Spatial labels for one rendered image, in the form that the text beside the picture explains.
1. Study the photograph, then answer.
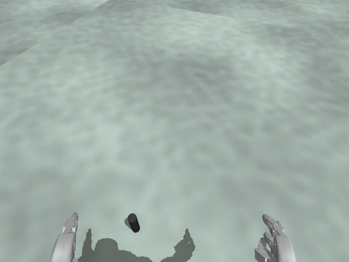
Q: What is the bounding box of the left robot hand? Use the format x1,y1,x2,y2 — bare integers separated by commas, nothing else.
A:
50,212,79,262

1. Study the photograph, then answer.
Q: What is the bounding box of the can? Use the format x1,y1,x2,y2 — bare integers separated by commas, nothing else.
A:
128,213,140,233

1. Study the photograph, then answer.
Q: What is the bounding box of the right robot hand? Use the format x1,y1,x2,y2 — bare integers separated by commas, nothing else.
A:
255,214,297,262

